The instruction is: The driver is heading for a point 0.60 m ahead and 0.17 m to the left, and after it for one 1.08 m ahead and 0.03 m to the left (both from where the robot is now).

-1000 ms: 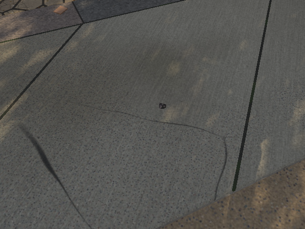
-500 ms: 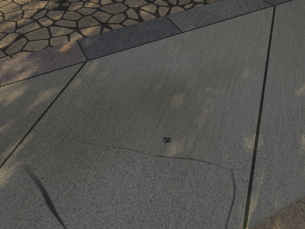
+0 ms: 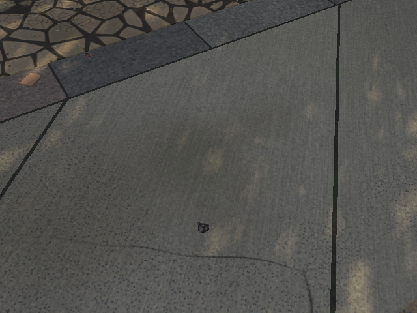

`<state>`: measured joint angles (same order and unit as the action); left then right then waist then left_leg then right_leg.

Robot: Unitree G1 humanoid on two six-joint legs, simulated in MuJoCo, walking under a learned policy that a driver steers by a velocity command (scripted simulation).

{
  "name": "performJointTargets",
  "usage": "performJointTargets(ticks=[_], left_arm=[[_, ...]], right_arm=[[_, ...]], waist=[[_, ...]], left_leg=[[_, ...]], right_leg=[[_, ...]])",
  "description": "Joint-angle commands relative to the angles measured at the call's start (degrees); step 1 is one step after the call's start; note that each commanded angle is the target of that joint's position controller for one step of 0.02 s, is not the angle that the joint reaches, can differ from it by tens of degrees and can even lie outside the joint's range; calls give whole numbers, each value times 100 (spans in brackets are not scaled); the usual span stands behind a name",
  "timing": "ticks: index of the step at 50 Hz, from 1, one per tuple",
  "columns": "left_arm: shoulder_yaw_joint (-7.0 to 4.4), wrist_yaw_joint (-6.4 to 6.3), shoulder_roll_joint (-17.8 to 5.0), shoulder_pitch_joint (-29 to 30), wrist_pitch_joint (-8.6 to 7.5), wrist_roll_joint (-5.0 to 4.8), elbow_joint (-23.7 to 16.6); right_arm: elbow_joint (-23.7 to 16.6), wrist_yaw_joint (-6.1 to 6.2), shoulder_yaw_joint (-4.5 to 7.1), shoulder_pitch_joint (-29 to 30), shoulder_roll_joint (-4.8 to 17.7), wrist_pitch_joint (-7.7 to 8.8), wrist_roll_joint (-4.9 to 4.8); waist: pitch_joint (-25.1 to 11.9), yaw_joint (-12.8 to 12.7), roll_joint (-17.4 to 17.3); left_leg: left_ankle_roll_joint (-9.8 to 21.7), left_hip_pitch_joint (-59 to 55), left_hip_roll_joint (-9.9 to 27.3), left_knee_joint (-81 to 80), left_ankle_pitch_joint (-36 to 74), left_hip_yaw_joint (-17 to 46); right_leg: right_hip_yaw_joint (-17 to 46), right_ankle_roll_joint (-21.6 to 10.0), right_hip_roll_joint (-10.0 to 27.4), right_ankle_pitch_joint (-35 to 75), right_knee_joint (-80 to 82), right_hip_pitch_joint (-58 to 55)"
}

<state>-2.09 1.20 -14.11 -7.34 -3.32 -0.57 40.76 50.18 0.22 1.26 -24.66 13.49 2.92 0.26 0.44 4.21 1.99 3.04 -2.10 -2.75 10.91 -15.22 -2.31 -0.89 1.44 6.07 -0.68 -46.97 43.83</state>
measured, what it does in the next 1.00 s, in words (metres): climbs, turning left: right foot 0.04 m higher, then left foot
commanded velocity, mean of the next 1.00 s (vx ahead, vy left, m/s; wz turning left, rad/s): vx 0.50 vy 0.00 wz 0.26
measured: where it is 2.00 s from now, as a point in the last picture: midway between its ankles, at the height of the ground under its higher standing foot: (143, 158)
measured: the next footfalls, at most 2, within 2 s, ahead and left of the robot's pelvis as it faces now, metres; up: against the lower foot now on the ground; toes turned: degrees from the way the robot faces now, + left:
right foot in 0.10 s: +0.29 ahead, -0.13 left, +0.04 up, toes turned -2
left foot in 0.68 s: +0.50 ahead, +0.18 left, +0.04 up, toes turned +21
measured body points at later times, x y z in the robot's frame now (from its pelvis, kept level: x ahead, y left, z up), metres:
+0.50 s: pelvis +0.28 -0.02 +0.04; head +0.28 -0.01 +0.49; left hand +0.28 +0.26 -0.09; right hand +0.47 -0.26 -0.06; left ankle +0.40 +0.17 -0.63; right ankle +0.25 -0.13 -0.71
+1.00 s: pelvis +0.54 +0.12 +0.04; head +0.56 +0.14 +0.49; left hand +0.61 +0.42 -0.08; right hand +0.69 -0.11 -0.07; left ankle +0.47 +0.17 -0.71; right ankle +0.75 -0.01 -0.63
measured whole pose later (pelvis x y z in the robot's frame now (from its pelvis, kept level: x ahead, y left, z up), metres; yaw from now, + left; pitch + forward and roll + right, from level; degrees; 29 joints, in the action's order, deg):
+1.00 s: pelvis +0.54 +0.12 +0.04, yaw +17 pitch +1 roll +1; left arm -3.6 1.0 -16.2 -8.2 -3.6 -1.4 47.6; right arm 45.2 -0.2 3.0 -17.9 13.4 5.1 0.9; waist 1.2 2.2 2.6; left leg 4.7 1.8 -4.3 13.0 -12.5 -5.4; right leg 3.1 0.1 6.9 0.8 -48.6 41.1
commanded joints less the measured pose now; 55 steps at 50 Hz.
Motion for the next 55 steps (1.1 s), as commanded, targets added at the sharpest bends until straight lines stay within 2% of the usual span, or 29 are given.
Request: performJointTargets(ticks=[1, 2, 4, 5, 6, 7, 8, 9, 10, 11, 12, 14, 17, 23, 29, 31, 32, 33, 34, 35, 36, 37, 38, 39, 40, 42, 45, 49, 55], left_arm=[[63, 108, -66, 1146, -140, -42, -741], [21, 141, -174, 1096, -155, -49, -745], [-118, 162, -471, 531, -204, -43, -713], [-226, 126, -659, -140, -201, -19, -559], [-388, 60, -1006, -1236, -183, -13, -280], [-566, -5, -1593, -2019, -147, 145, -123], [-480, -29, -1354, -2274, -129, 75, -74], [-328, -90, -974, -1787, -163, 100, -79], [-268, -122, -826, -1316, -171, 56, -81], [-236, -121, -680, -942, -197, 32, -22], [-189, -79, -492, -660, -259, 79, 9], [-187, -34, -301, -315, -332, 92, 77], [-271, -60, -524, -291, -414, 149, 248], [-373, -208, -890, -559, -320, 149, 434], [-506, -161, -1196, -872, -90, -30, 616], [-553, -146, -1332, -762, -13, -124, 618], [-569, -139, -1393, -628, 26, -178, 595], [-539, -127, -1334, -483, 68, -218, 569], [-440, -145, -1096, -578, 49, -86, 498], [-185, -145, -232, -969, -67, 192, 133], [-174, -98, -540, -726, -284, -17, 174], [-269, -44, -916, -294, -388, -296, 143], [-234, -67, -836, -198, -448, -273, 153], [-249, -106, -842, -139, -454, -137, 231], [-287, -95, -879, -275, -394, -107, 327], [-290, -64, -786, -495, -229, -114, 480], [-238, -67, -594, -254, -61, -88, 466], [-189, 7, -484, 232, -96, -81, 334], [-102, 216, -362, 927, -157, -75, -14]], right_arm=[[-169, 78, 245, -312, 1086, -31, -80], [-145, 73, 248, -342, 1092, -45, -77], [-175, 70, 244, -122, 1116, -32, -90], [-181, 90, 234, -7, 1117, -50, -112], [-237, 114, 196, 122, 1076, -50, -102], [-412, 89, 18, -571, 465, 1, -89], [-321, 24, -12, -467, 415, 111, -10], [-426, -44, 199, 55, 930, 175, -197], [-566, -46, 227, 419, 959, 191, -254], [-654, -28, 231, 644, 842, 188, -202], [-636, 0, 274, 548, 783, 112, -190], [-479, 40, 263, 159, 505, -100, -241], [-576, 92, 317, 440, 515, -263, -180], [-860, -86, 300, 1408, 447, -191, -133], [-1268, -296, 263, 2187, 501, -192, -138], [-1338, -305, 347, 1989, 671, -217, -122], [-1271, -290, 442, 1530, 820, -233, -129], [-1042, -247, 620, 623, 1098, -238, -156], [-771, -141, 860, -395, 1631, -271, -190], [-804, -88, 962, -218, 2341, -233, -245], [-1077, -156, 765, -167, 1808, -72, -167], [-973, -193, 628, -64, 1321, 27, -104], [-989, -188, 573, 218, 1179, 78, -99], [-1035, -172, 495, 640, 937, 91, -69], [-1106, -146, 409, 888, 729, 118, 17], [-1079, -116, 402, 928, 762, 202, 50], [-928, -59, 435, 806, 904, 294, 58], [-837, 5, 413, 861, 912, 321, 67], [-506, 70, 462, 493, 996, 190, -19]], waist=[[694, 116, -577], [637, 46, -640], [127, -458, -1016], [-355, -883, -1095], [-1012, -1422, -968], [-2177, -1301, 289], [-2825, -1359, 1102], [-1815, -1255, 817], [-973, -1042, 446], [-518, -809, 161], [-266, -520, 196], [-137, -250, 424], [181, -192, 269], [350, -486, 38], [605, -798, 23], [419, -603, 163], [112, -302, 217], [-361, 219, 86], [-901, 591, -397], [-1107, -113, -2087], [-2017, 109, -1298], [-1369, 250, -836], [-950, 85, -642], [-646, -89, -453], [-540, -264, -557], [-441, -387, -490], [-60, -367, -333], [214, -188, -460], [496, 88, -404]], left_leg=[[853, 257, 1659, -618, 2062, 712], [857, 65, 1745, -524, 2416, 675], [713, -200, 1783, 241, 4763, 540], [573, -146, 1624, 1025, 5896, 381], [356, 584, 1370, 2268, 5707, 285], [-10, 2763, 656, 4600, 3573, 98], [-60, 3454, -13, 5791, -1258, 825], [-36, 4171, 197, 6802, -1208, 1177], [22, 4368, 494, 6905, -836, 912], [43, 4260, 744, 6702, -437, 774], [49, 3940, 943, 6451, -154, 796], [-29, 3454, 1039, 6186, -97, 755], [-173, 3755, 1107, 5883, 320, 776], [-307, 4192, 1099, 4053, 1622, 471], [-18, 4225, 1005, 2765, 1057, 9], [185, 3752, 711, 2624, 496, -271], [321, 3100, 451, 2535, 357, -459], [511, 1854, 77, 2193, 623, -624], [772, 153, 247, 2113, 681, 83], [1770, -1390, 1626, 1421, -428, 3319], [2077, -1778, 2262, 444, -1304, 4981], [1721, -1455, 2243, 313, -833, 4179], [1477, -785, 2068, 481, -231, 3371], [1296, -72, 1875, 509, 459, 2689], [1202, 412, 1727, 390, 1025, 2213], [1170, 736, 1639, 113, 1641, 1707], [1052, 799, 1541, -167, 2311, 929], [711, 853, 1246, -433, 2132, -19], [551, -278, 1598, -227, 2880, -488]], right_leg=[[-299, -115, -263, -30, 847, -64], [-414, -225, -377, -269, 846, -186], [-452, -556, -620, -740, 758, -1066], [-561, -707, -851, -714, 987, -2065], [-236, -897, -688, -491, 1183, -3783], [2288, -1680, 929, -2080, 1513, -6215], [4322, -1884, 1593, -3227, 2749, -6574], [4127, -1642, 1626, -3579, 3093, -5789], [3260, -1463, 1557, -3154, 3166, -4853], [2537, -1328, 1343, -2605, 3334, -4044], [1851, -1176, 1083, -2128, 3509, -3422], [977, -1142, 876, -1741, 3871, -2855], [254, -1210, 881, -1218, 4201, -2687], [-644, -1184, 884, -646, 4222, -3492], [-1043, -1020, 1219, -203, 3846, -4701], [-1186, -899, 1226, 1353, 3192, -4951], [-1310, -797, 1143, 2414, 2458, -4938], [-1516, -606, 886, 2969, 1223, -4600], [-1548, -293, 627, 1795, -492, -3382], [-1145, 157, -521, -2878, -2562, -767], [362, 65, -693, -3365, -3315, -190], [426, -114, -387, -2800, -3348, 265], [400, -268, -73, -2314, -3025, 191], [412, -317, 172, -1921, -2611, -93], [488, -349, 324, -1636, -2395, -488], [476, -307, 375, -1354, -2105, -765], [496, -161, 337, -753, -1417, -336], [356, -115, 33, 672, 227, -469], [-22, -370, -236, 787, 1442, -268]])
